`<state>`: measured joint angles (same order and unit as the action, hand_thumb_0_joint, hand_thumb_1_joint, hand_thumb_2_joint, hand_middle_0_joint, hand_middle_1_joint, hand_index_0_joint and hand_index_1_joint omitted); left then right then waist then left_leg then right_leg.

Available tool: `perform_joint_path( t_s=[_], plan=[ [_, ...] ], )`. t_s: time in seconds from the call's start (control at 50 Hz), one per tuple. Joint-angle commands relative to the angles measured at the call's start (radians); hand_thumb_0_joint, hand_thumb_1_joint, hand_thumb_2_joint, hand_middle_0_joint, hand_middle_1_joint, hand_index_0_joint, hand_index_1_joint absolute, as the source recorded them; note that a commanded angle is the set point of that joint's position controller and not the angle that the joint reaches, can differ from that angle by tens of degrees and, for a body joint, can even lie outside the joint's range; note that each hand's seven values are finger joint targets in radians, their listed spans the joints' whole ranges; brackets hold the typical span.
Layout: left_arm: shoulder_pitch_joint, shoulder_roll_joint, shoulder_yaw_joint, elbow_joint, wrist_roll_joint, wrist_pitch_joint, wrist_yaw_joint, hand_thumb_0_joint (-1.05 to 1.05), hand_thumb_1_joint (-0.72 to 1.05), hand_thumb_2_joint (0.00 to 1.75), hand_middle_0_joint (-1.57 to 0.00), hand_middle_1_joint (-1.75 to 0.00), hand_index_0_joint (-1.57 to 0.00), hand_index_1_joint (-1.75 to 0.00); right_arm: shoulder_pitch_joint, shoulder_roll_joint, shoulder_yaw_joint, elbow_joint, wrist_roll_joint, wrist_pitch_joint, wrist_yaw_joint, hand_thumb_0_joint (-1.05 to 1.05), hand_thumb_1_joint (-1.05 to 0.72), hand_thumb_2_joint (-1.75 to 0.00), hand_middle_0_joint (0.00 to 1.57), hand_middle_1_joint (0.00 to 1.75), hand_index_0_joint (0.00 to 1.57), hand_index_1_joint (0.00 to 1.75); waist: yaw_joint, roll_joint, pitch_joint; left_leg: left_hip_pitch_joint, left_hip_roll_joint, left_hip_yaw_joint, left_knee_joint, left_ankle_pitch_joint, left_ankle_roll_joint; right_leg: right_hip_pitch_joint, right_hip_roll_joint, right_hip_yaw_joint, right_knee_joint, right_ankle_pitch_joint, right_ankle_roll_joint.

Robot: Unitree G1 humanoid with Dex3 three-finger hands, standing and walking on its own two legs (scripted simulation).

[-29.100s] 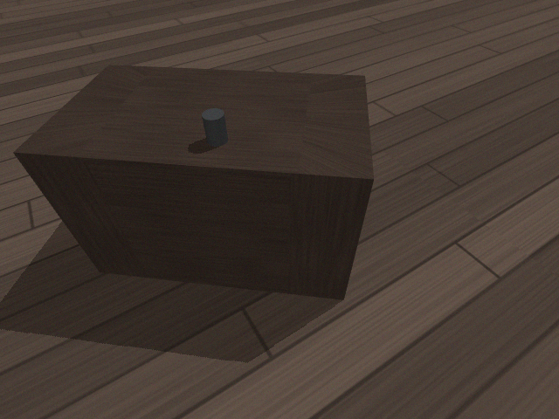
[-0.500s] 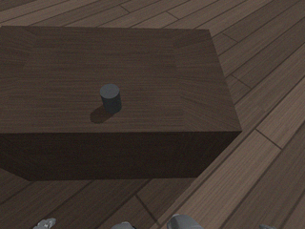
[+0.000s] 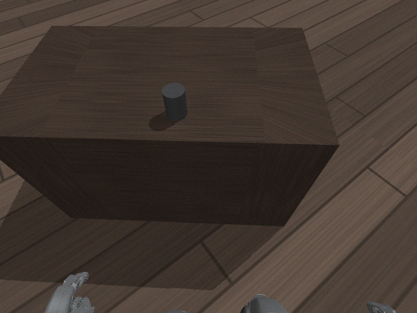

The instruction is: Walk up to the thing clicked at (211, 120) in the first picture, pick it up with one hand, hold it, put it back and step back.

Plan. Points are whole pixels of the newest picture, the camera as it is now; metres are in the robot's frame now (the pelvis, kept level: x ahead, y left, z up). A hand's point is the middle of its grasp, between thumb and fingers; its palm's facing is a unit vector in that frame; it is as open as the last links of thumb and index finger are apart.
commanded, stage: step back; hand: left
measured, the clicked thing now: (175, 102) +0.66 +0.13 -0.06
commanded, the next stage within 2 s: none
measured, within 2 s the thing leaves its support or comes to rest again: neither
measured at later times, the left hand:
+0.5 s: hand out of the picture -0.08 +0.22 -0.13, palm faces -0.09 -0.91 -0.41, open 7.4 cm
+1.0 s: hand out of the picture -0.20 +0.21 -0.13, palm faces -0.01 -0.92 -0.38, open 7.4 cm
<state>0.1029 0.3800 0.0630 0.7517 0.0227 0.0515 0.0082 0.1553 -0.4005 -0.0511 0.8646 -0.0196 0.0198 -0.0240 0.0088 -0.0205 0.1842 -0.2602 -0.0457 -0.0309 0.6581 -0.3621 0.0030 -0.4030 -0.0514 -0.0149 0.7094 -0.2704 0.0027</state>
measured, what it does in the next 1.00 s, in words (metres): walks backwards: right foot, then left foot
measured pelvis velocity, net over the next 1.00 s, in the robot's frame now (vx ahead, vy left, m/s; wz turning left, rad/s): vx -0.32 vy -0.05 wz -0.03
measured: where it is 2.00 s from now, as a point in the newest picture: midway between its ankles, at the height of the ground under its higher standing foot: outside the picture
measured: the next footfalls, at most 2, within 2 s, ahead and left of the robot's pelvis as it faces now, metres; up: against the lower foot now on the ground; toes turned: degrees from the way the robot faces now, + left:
right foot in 0.40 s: -0.15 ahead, -0.16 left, +0.00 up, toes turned -4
left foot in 0.78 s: -0.21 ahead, +0.07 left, +0.00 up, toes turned -1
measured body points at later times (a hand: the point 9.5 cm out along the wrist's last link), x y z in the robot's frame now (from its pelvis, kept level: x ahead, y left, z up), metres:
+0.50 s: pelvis -0.16 -0.04 +0.01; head -0.11 -0.07 +0.45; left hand -0.08 +0.27 -0.10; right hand -0.06 -0.37 -0.11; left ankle -0.07 +0.11 -0.67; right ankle -0.19 -0.15 -0.72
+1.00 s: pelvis -0.32 -0.05 +0.01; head -0.27 -0.05 +0.46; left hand -0.20 +0.26 -0.11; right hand -0.20 -0.37 -0.10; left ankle -0.25 +0.07 -0.72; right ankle -0.36 -0.18 -0.66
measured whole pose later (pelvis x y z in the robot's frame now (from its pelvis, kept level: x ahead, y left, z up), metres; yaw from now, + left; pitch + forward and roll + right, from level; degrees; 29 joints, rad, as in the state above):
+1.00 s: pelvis -0.32 -0.05 +0.01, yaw -2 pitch -2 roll -1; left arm 0.13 0.38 0.07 0.83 0.01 0.06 0.01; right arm 0.11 -0.37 -0.04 0.85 -0.05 0.04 -0.01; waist 0.01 -0.01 0.15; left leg -0.35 0.03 0.00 0.61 -0.22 0.02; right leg -0.38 0.06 0.07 1.05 -0.54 0.01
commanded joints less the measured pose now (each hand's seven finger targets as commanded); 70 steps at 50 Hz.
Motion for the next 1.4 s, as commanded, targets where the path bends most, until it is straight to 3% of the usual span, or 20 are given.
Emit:
perform_joint_path(
  t_s=[0.0, 0.08, 0.24, 0.34, 0.38, 0.4, 0.42, 0.48, 0.64, 0.74, 0.78, 0.8, 0.88, 1.0, 1.04, 1.08, 1.1, 1.18, 1.3, 1.38],
  plan=[
    [-0.025, 0.199, 0.069, -0.091, -0.010, -0.001, 0.021, 0.00, 0.90, 0.90, -0.20, -0.30, -0.20, -0.30, 0.045, -0.382, -0.101, -0.081, -0.014, -0.023, 0.007, 0.00, -0.90, -0.90, 0.20, 0.30, 0.20, 0.30, -0.060, 0.271, -0.232, -0.017, 0.473, -0.525, -0.358, 0.403, 0.290, -0.038, 0.152, 0.124, 0.350, -0.386, -0.021],
    [0.087, 0.205, 0.084, -0.018, -0.016, 0.002, 0.019, 0.00, 0.90, 0.90, -0.20, -0.30, -0.20, -0.30, -0.079, -0.238, -0.063, -0.101, -0.014, -0.029, -0.010, 0.00, -0.90, -0.90, 0.20, 0.30, 0.20, 0.30, 0.035, 0.124, -0.164, 0.013, 0.329, -0.246, -0.258, 0.498, 0.220, -0.109, 0.151, 0.233, 0.601, -0.243, -0.014],
    [0.100, 0.185, 0.075, -0.013, -0.004, -0.003, -0.004, 0.00, 0.90, 0.90, -0.20, -0.30, -0.20, -0.30, -0.008, -0.251, -0.076, -0.119, -0.015, -0.019, -0.010, 0.00, -0.90, -0.90, 0.20, 0.30, 0.20, 0.30, -0.034, 0.202, -0.225, 0.147, 0.314, -0.195, -0.239, 0.357, 0.242, -0.023, 0.102, 0.131, 0.257, -0.241, 0.042],
    [0.277, 0.171, 0.075, 0.090, -0.002, -0.012, -0.013, 0.00, 0.90, 0.90, -0.20, -0.30, -0.20, -0.30, -0.057, -0.288, -0.083, -0.128, -0.012, 0.011, -0.003, 0.00, -0.90, -0.90, 0.20, 0.30, 0.20, 0.30, 0.028, 0.250, -0.297, 0.026, 0.278, -0.150, -0.175, 0.239, 0.173, 0.251, 0.070, -0.012, -0.240, -0.077, -0.013],
    [0.258, 0.246, 0.099, 0.082, 0.028, -0.025, -0.008, 0.00, 0.90, 0.90, -0.20, -0.30, -0.20, -0.30, -0.040, -0.191, -0.052, -0.132, 0.006, 0.015, 0.002, 0.00, -0.90, -0.90, 0.20, 0.30, 0.20, 0.30, 0.028, 0.024, -0.210, -0.225, 0.124, -0.085, 0.037, 0.054, 0.058, 0.285, -0.081, 0.257, -0.365, -0.113, -0.060],
    [0.177, 0.382, 0.124, 0.036, 0.023, -0.018, -0.006, 0.00, 0.90, 0.90, -0.20, -0.30, -0.20, -0.30, -0.117, -0.156, -0.049, -0.165, 0.016, 0.009, -0.015, 0.00, -0.90, -0.90, 0.20, 0.30, 0.20, 0.30, 0.075, -0.295, -0.148, -0.301, -0.057, -0.022, 0.255, -0.223, -0.006, 0.081, -0.297, 0.526, -0.442, -0.070, -0.220],
    [0.098, 0.400, 0.123, -0.004, 0.025, -0.022, -0.002, 0.00, 0.90, 0.90, -0.20, -0.30, -0.20, -0.30, -0.104, -0.200, -0.066, -0.151, 0.010, 0.014, -0.025, 0.00, -0.90, -0.90, 0.20, 0.30, 0.20, 0.30, 0.060, -0.268, -0.079, -0.256, -0.002, -0.134, 0.449, -0.261, -0.023, -0.080, -0.399, 0.612, -0.484, -0.065, -0.306],
    [-0.039, 0.245, 0.082, -0.025, 0.025, -0.034, 0.011, 0.00, 0.90, 0.90, -0.20, -0.30, -0.20, -0.30, 0.006, -0.184, -0.051, -0.087, 0.023, 0.003, -0.018, 0.00, -0.90, -0.90, 0.20, 0.30, 0.20, 0.30, -0.047, -0.117, -0.108, -0.240, -0.069, -0.128, 0.522, -0.110, -0.001, 0.048, -0.165, 0.205, -0.284, 0.314, -0.170],
    [0.143, 0.235, 0.081, -0.033, 0.010, -0.022, 0.037, 0.00, 0.90, 0.90, -0.20, -0.30, -0.20, -0.30, -0.010, -0.150, -0.036, -0.101, -0.003, -0.013, -0.019, 0.00, -0.90, -0.90, 0.20, 0.30, 0.20, 0.30, 0.076, -0.177, -0.231, -0.266, -0.006, -0.025, 0.183, -0.177, -0.018, 0.436, -0.225, 0.243, -0.132, 0.689, -0.221],
    [0.008, 0.232, 0.059, -0.072, -0.007, -0.006, 0.026, 0.00, 0.90, 0.90, -0.20, -0.30, -0.20, -0.30, 0.137, -0.181, -0.063, -0.036, -0.007, -0.009, -0.011, 0.00, -0.90, -0.90, 0.20, 0.30, 0.20, 0.30, -0.021, -0.101, -0.276, 0.053, 0.043, 0.007, -0.216, 0.180, 0.037, 0.200, -0.186, 0.209, -0.052, 0.375, -0.128],
    [-0.031, 0.196, 0.054, -0.076, -0.022, -0.005, 0.028, 0.00, 0.90, 0.90, -0.20, -0.30, -0.20, -0.30, 0.039, -0.348, -0.088, -0.066, -0.003, -0.003, 0.003, 0.00, -0.90, -0.90, 0.20, 0.30, 0.20, 0.30, -0.021, 0.258, -0.247, -0.008, 0.401, -0.419, -0.301, 0.454, 0.267, 0.022, 0.097, -0.010, 0.245, -0.269, -0.027],
    [-0.052, 0.220, 0.073, -0.064, -0.005, -0.001, 0.034, 0.00, 0.90, 0.90, -0.20, -0.30, -0.20, -0.30, 0.026, -0.350, -0.095, -0.078, -0.013, -0.010, 0.002, 0.00, -0.90, -0.90, 0.20, 0.30, 0.20, 0.30, -0.048, 0.238, -0.219, -0.079, 0.474, -0.521, -0.321, 0.470, 0.344, 0.021, 0.098, 0.116, 0.447, -0.395, -0.018],
    [0.077, 0.200, 0.068, 0.011, -0.020, 0.000, 0.022, 0.00, 0.90, 0.90, -0.20, -0.30, -0.20, -0.30, -0.092, -0.234, -0.056, -0.094, -0.017, -0.008, -0.013, 0.00, -0.90, -0.90, 0.20, 0.30, 0.20, 0.30, 0.044, 0.117, -0.175, -0.045, 0.321, -0.209, -0.231, 0.502, 0.246, -0.026, 0.120, 0.165, 0.534, -0.264, -0.017],
    [0.083, 0.172, 0.052, 0.052, -0.007, -0.040, 0.019, 0.00, 0.90, 0.90, -0.20, -0.30, -0.20, -0.30, -0.021, -0.232, -0.061, -0.074, -0.022, 0.024, 0.008, 0.00, -0.90, -0.90, 0.20, 0.30, 0.20, 0.30, -0.029, 0.231, -0.263, 0.147, 0.260, -0.168, -0.162, 0.390, 0.212, 0.080, 0.082, 0.009, -0.046, -0.216, 0.015],
    [0.192, 0.171, 0.048, 0.120, -0.002, -0.056, 0.022, 0.00, 0.90, 0.90, -0.20, -0.30, -0.20, -0.30, -0.071, -0.251, -0.060, -0.078, -0.003, 0.039, 0.015, 0.00, -0.90, -0.90, 0.20, 0.30, 0.20, 0.30, 0.026, 0.212, -0.300, 0.069, 0.238, -0.128, -0.100, 0.284, 0.166, 0.242, 0.096, -0.047, -0.316, -0.025, -0.008],
    [0.190, 0.313, 0.092, 0.122, 0.032, -0.071, 0.027, 0.00, 0.90, 0.90, -0.20, -0.30, -0.20, -0.30, -0.074, -0.140, -0.027, -0.103, 0.002, 0.034, 0.020, 0.00, -0.90, -0.90, 0.20, 0.30, 0.20, 0.30, 0.042, -0.132, -0.225, -0.363, 0.026, -0.061, 0.146, -0.082, 0.038, 0.372, -0.167, 0.416, -0.399, -0.156, -0.101],
    [0.120, 0.419, 0.109, 0.081, 0.033, -0.067, 0.031, 0.00, 0.90, 0.90, -0.20, -0.30, -0.20, -0.30, -0.142, -0.162, -0.043, -0.125, -0.003, 0.040, 0.005, 0.00, -0.90, -0.90, 0.20, 0.30, 0.20, 0.30, 0.094, -0.220, -0.163, -0.288, -0.005, -0.156, 0.340, -0.250, -0.007, 0.061, -0.400, 0.631, -0.457, -0.143, -0.286],
    [-0.015, 0.267, 0.072, 0.069, 0.019, -0.081, 0.033, 0.00, 0.90, 0.90, -0.20, -0.30, -0.20, -0.30, -0.027, -0.186, -0.050, -0.040, 0.005, 0.030, 0.009, 0.00, -0.90, -0.90, 0.20, 0.30, 0.20, 0.30, -0.020, -0.058, -0.114, -0.236, -0.032, -0.154, 0.515, -0.083, -0.017, 0.051, -0.191, 0.248, -0.312, 0.087, -0.178],
    [0.113, 0.291, 0.089, 0.099, 0.028, -0.089, 0.017, 0.00, 0.90, 0.90, -0.20, -0.30, -0.20, -0.30, -0.070, -0.187, -0.053, -0.026, -0.021, 0.005, 0.033, 0.00, -0.90, -0.90, 0.20, 0.30, 0.20, 0.30, 0.075, -0.148, -0.126, -0.251, 0.042, -0.065, 0.157, -0.152, -0.037, 0.231, -0.204, 0.315, -0.368, -0.415, -0.190],
    [0.070, 0.282, 0.072, 0.099, 0.016, -0.073, 0.002, 0.00, 0.90, 0.90, -0.20, -0.30, -0.20, -0.30, 0.026, -0.160, -0.053, 0.043, -0.015, -0.024, 0.040, 0.00, -0.90, -0.90, 0.20, 0.30, 0.20, 0.30, 0.014, -0.162, -0.156, 0.071, 0.014, 0.064, -0.244, -0.037, -0.001, 0.099, -0.172, 0.208, -0.290, -0.236, -0.153]
  ],
)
